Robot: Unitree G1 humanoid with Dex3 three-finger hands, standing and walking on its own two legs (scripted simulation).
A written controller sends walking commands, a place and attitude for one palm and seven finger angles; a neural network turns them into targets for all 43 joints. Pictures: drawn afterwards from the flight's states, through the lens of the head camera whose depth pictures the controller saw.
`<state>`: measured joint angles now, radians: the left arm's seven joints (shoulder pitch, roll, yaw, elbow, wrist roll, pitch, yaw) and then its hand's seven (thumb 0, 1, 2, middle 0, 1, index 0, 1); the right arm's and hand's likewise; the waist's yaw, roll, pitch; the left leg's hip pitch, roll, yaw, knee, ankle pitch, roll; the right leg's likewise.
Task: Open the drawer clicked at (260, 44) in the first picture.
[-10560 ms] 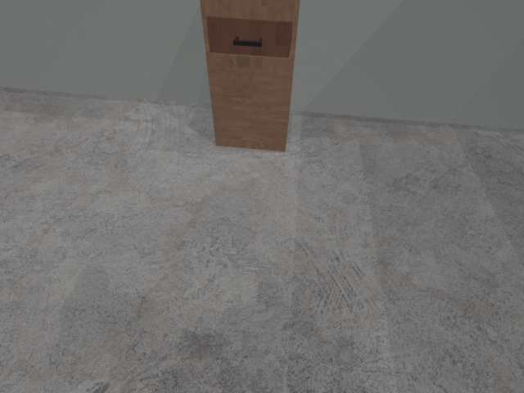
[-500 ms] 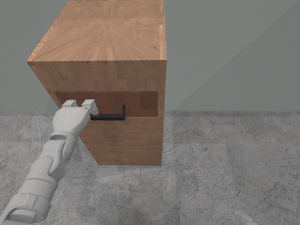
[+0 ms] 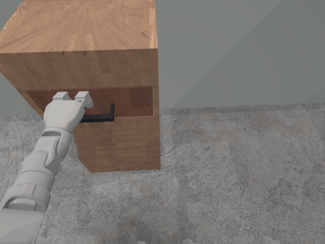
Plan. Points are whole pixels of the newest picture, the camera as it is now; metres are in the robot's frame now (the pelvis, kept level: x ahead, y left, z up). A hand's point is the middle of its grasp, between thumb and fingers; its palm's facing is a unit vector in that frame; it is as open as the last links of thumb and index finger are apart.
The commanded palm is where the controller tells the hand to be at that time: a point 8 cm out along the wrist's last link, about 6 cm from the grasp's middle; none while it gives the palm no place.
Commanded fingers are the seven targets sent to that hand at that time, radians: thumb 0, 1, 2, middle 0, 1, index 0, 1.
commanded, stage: move the hooked fingers above the handle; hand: left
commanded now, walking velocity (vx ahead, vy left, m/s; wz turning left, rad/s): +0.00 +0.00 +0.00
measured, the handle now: (94, 113) +0.52 +0.25 -0.07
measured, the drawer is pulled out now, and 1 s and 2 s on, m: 0.00 0.00 0.00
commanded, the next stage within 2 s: lower the fingers behind the handle in 1.54 s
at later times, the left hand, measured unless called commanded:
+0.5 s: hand (80, 113) +0.48 +0.27 -0.02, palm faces +0.04 -0.06 -1.00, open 13.8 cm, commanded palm +0.45 +0.27 +0.04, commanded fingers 0.00 -0.50 0.30 -0.30 -1.20 -0.30 -1.20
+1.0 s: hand (80, 118) +0.46 +0.26 -0.02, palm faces -0.01 -0.05 -1.00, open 13.8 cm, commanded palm +0.44 +0.26 +0.04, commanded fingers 0.00 -0.50 0.30 -0.30 -1.20 -0.30 -1.20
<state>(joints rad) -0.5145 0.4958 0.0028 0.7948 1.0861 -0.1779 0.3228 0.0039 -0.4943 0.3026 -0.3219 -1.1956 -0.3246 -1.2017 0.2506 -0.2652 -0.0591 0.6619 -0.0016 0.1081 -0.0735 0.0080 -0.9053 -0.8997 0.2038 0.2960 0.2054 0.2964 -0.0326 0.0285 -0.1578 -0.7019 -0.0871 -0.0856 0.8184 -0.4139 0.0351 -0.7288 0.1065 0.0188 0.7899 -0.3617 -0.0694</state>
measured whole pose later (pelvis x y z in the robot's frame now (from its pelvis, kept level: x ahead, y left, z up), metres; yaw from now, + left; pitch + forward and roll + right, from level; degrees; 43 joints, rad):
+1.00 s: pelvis +0.00 +0.05 -0.02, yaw -1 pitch +22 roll -4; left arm -0.75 0.43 -0.04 1.07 1.11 -0.04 0.46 0.00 -0.49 0.30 -0.32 -1.20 -0.32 -1.20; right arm 0.31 -0.26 -0.04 0.68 -0.04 0.13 0.01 0.00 -0.90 -0.90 0.21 0.30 0.21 0.30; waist -0.10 0.05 -0.19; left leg -0.88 -0.10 -0.07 0.97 -0.46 0.09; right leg -0.87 0.10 0.02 0.87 -0.39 -0.01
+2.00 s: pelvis +0.00 +0.02 -0.03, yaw -2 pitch +25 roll -2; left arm -0.68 0.49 0.02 1.06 1.12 -0.15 0.46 0.00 -0.49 0.30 -0.32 -1.20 -0.32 -1.20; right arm 0.32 -0.26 -0.04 0.70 -0.04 0.12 -0.02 0.00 -0.90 -0.90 0.20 0.30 0.21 0.30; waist -0.10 0.05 -0.21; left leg -0.94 -0.08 -0.05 1.00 -0.49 0.06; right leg -0.95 0.12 0.03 0.93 -0.42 -0.04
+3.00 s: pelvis -0.04 +0.02 -0.07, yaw -3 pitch +28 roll -2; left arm -0.82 0.55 -0.01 1.13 1.09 -0.06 0.47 0.00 -0.49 0.30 -0.22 -1.30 -0.32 -1.20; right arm 0.31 -0.27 0.01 0.68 -0.02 0.10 -0.02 0.00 -0.90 -0.90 0.21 0.30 0.21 0.30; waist -0.12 0.05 -0.22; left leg -1.16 -0.08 -0.04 1.20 -0.52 0.07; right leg -1.17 0.12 0.01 1.13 -0.44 -0.03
